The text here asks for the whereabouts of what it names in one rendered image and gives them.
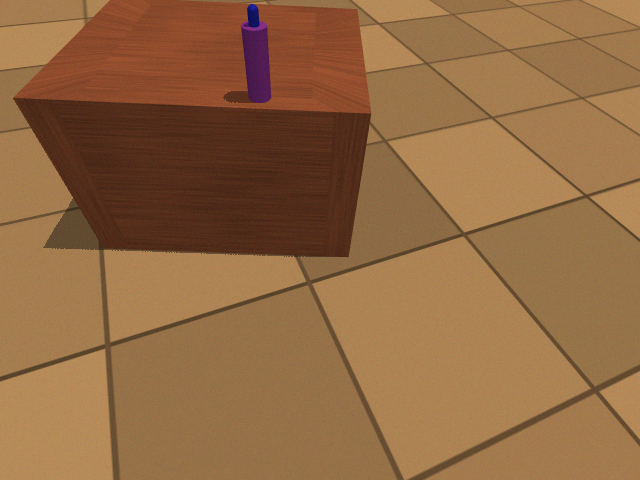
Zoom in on bottle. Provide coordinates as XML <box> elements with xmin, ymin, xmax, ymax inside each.
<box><xmin>241</xmin><ymin>4</ymin><xmax>271</xmax><ymax>103</ymax></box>

